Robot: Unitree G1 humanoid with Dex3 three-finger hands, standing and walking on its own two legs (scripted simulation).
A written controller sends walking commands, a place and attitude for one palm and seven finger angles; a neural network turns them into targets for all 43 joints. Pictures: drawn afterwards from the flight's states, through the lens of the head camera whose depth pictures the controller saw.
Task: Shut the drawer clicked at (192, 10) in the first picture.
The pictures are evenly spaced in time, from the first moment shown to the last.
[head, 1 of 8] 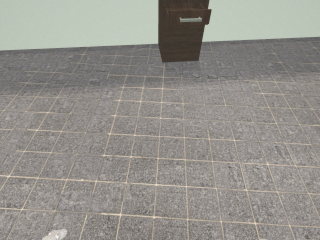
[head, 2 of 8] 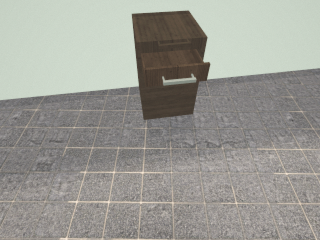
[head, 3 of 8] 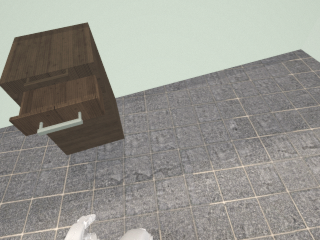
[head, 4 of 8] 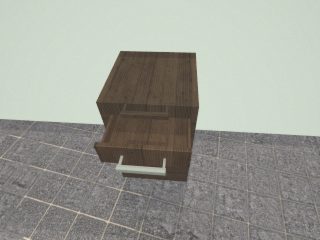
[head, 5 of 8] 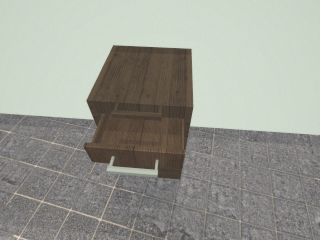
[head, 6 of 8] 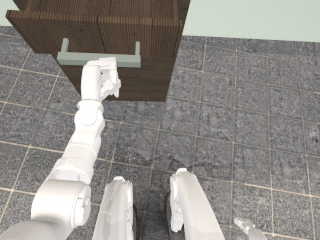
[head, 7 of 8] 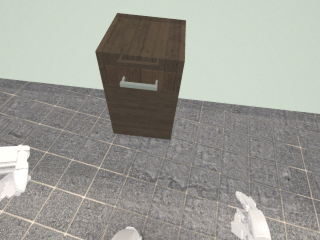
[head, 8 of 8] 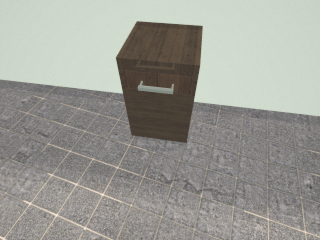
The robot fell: no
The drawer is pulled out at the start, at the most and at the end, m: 0.17 0.17 0.00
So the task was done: yes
